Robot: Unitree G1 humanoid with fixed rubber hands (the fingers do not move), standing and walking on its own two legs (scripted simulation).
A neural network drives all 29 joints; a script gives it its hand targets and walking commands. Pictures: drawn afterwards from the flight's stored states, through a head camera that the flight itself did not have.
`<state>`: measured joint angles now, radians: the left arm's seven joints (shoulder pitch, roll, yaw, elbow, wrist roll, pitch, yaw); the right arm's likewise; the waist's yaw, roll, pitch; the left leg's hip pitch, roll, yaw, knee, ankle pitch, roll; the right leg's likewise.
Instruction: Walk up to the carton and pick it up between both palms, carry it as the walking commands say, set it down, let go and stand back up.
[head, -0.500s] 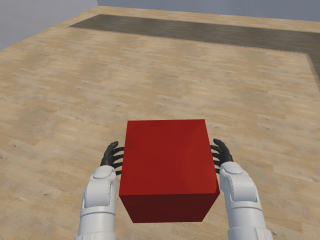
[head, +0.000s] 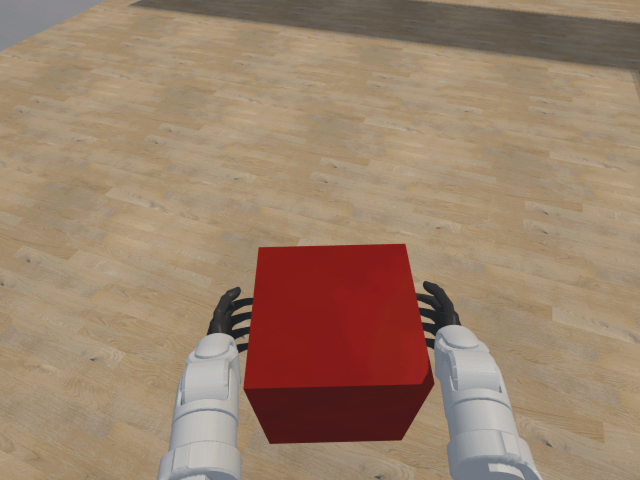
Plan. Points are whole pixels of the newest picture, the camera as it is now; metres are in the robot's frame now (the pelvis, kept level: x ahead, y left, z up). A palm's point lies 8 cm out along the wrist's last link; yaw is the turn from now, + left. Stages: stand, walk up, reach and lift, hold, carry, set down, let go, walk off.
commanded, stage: set down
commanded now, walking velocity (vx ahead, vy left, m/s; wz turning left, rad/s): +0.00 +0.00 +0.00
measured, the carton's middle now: (333, 349) +0.32 +0.00 -0.07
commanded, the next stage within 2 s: none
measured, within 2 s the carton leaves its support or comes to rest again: neither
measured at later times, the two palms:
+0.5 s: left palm (242, 353) +0.33 +0.14 -0.10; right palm (434, 346) +0.33 -0.16 -0.10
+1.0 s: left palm (248, 360) +0.36 +0.15 -0.18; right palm (416, 351) +0.36 -0.15 -0.18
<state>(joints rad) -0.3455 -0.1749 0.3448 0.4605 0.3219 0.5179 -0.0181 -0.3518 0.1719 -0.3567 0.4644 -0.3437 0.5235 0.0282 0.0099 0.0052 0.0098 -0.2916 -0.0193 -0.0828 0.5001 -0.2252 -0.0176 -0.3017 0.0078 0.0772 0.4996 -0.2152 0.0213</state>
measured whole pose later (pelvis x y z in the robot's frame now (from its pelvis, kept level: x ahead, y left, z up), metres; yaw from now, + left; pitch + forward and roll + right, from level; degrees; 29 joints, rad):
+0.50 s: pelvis -0.02 -0.01 -0.04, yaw +0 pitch +22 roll +0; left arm -0.45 -0.18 0.41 0.48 0.30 0.28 -0.02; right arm -0.47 0.15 -0.39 0.50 -0.31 0.29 0.02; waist 0.01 0.00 -0.06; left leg -0.88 -0.03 -0.09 0.79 -0.29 -0.04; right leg -0.89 0.04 0.09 0.79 -0.27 0.02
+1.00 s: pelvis -0.04 +0.00 -0.12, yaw +0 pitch +35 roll +0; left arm -0.63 -0.14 0.45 0.54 0.27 0.29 0.01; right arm -0.66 0.11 -0.43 0.58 -0.27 0.30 0.00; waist 0.02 0.00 -0.21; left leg -1.40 -0.07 -0.10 1.20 -0.41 -0.04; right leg -1.41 0.07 0.11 1.19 -0.39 0.05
